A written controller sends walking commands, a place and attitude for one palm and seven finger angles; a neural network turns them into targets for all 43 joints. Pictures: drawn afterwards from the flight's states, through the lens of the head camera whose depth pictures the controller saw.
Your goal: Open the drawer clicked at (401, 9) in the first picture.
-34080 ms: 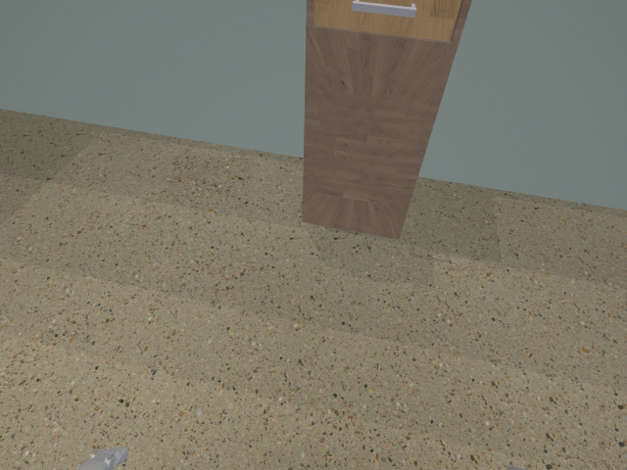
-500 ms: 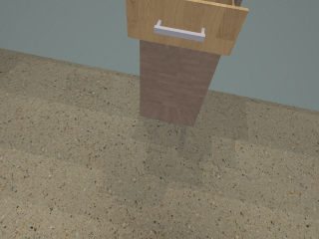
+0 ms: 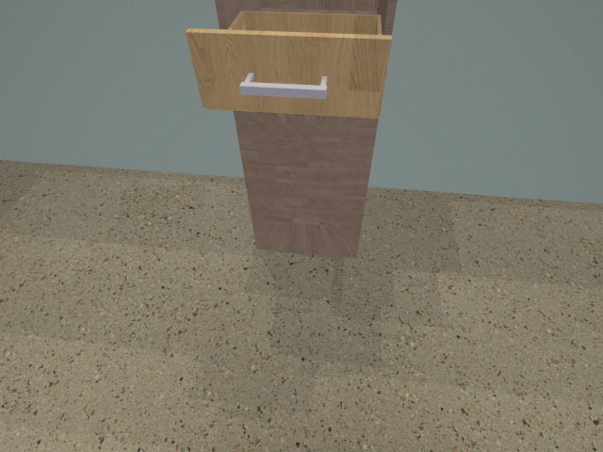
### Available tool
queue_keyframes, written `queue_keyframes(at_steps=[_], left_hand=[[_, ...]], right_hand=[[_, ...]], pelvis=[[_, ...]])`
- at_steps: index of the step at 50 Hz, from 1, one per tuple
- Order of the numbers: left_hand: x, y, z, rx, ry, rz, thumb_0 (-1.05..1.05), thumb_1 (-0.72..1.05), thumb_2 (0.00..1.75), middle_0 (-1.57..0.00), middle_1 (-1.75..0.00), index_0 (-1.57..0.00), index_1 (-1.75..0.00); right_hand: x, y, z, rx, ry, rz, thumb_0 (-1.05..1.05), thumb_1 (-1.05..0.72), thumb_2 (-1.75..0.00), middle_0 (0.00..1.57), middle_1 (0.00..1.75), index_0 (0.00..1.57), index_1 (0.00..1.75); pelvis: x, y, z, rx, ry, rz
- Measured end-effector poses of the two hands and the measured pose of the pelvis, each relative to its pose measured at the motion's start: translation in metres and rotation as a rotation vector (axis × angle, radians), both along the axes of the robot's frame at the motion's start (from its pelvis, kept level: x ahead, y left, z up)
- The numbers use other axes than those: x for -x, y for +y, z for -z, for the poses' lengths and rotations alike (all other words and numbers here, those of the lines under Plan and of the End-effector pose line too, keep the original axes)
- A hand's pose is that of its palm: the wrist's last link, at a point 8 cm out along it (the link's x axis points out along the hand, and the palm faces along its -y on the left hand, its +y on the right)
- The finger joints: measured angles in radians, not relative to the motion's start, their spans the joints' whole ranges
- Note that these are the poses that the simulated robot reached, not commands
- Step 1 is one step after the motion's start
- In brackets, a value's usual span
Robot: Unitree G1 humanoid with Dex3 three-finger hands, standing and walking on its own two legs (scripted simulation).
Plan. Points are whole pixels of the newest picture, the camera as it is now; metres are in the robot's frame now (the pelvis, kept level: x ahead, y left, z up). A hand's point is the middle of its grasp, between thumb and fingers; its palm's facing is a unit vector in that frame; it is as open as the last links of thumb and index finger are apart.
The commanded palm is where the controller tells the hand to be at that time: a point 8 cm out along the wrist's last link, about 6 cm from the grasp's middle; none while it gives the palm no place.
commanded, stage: let the arm hang, fingers relaxed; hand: left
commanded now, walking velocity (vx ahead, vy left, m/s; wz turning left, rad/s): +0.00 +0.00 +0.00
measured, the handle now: (285, 85) +0.73 +0.06 +0.14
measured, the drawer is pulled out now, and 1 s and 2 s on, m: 0.27 0.27 0.27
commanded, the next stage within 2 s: look to check the result in 0.04 s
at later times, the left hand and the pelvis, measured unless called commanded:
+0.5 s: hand out of the picture +0.02 +0.19 -0.17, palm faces +0.04 -0.97 -0.23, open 7.4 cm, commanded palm none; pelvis +0.02 +0.00 +0.00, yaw +0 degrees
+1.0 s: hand out of the picture +0.09 +0.22 -0.16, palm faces +0.01 -0.96 -0.27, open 7.4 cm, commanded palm none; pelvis +0.04 +0.01 +0.01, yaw +0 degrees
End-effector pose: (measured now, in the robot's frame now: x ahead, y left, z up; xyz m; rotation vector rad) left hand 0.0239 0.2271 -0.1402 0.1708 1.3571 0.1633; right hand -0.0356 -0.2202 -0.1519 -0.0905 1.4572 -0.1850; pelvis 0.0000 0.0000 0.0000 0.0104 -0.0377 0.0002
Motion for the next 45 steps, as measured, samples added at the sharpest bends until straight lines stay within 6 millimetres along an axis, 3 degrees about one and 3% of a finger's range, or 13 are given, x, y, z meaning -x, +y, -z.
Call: queue_keyframes(at_steps=[8,16,31,45], left_hand=[[0.027,-0.008,0.003,0.021,0.092,-0.034,0.00,0.92,0.90,-0.20,-0.30,-0.20,-0.30],[0.033,-0.004,0.001,0.010,0.126,-0.052,0.00,0.91,0.90,-0.20,-0.30,-0.20,-0.30],[-0.014,0.015,-0.003,-0.018,0.042,-0.022,0.00,0.91,0.90,-0.20,-0.30,-0.20,-0.30],[-0.053,0.032,-0.008,-0.038,-0.011,0.010,0.00,0.91,0.90,-0.20,-0.30,-0.20,-0.30]], right_hand=[[0.015,-0.014,-0.007,0.025,0.074,-0.006,0.01,-0.91,-0.90,0.20,0.30,0.20,0.30],[-0.003,-0.012,-0.007,0.021,0.055,-0.023,0.01,-0.91,-0.90,0.20,0.30,0.20,0.30],[-0.068,-0.009,-0.007,0.027,-0.067,-0.056,0.01,-0.91,-0.90,0.20,0.30,0.20,0.30],[-0.098,-0.025,-0.015,0.078,-0.094,-0.076,0.01,-0.91,-0.90,0.20,0.30,0.20,0.30]], pelvis=[[-0.003,-0.006,-0.001,0.007,0.004,-0.005],[-0.008,-0.006,-0.002,0.009,0.006,-0.008],[-0.024,0.001,-0.004,0.010,0.012,-0.007],[-0.036,0.006,-0.006,0.009,0.018,-0.006]])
